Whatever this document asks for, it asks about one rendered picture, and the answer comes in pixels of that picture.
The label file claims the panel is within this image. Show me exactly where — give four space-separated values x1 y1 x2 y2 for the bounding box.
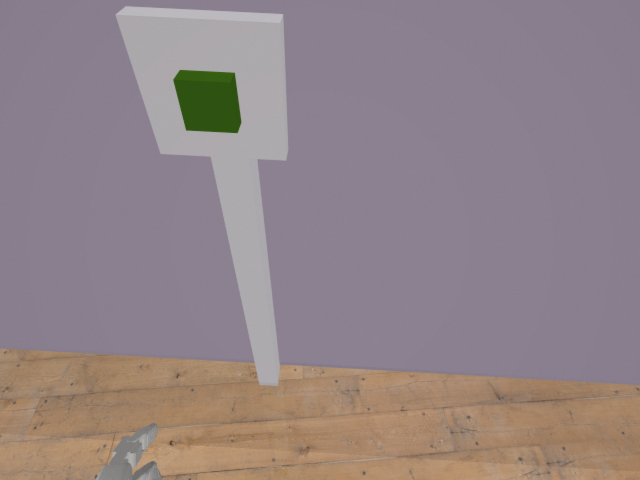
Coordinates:
116 6 288 386

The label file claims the button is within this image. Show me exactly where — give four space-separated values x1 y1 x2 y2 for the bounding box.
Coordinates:
173 70 241 133

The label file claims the left robot hand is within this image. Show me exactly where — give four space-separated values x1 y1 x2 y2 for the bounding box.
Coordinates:
96 423 162 480

